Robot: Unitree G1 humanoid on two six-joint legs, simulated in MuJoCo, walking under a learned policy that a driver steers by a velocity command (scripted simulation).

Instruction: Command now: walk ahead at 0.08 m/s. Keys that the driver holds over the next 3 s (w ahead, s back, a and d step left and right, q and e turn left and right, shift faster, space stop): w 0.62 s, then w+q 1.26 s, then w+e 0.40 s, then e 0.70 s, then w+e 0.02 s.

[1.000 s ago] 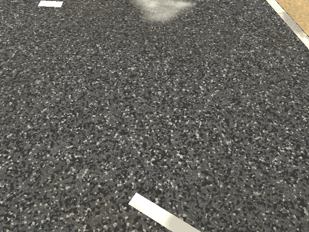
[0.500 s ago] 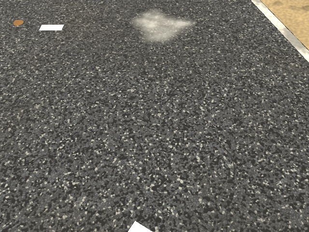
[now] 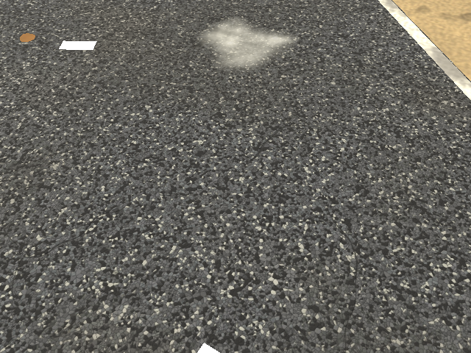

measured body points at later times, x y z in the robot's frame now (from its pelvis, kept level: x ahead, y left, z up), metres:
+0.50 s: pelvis +0.13 +0.04 +0.01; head +0.15 +0.05 +0.46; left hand +0.28 +0.29 -0.12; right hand +0.05 -0.19 -0.14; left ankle +0.04 +0.12 -0.74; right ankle +0.24 -0.13 -0.67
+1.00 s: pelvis +0.42 -0.02 +0.01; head +0.43 -0.02 +0.46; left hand +0.40 +0.25 -0.13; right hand +0.57 -0.28 -0.12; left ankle +0.49 +0.17 -0.65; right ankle +0.42 -0.11 -0.74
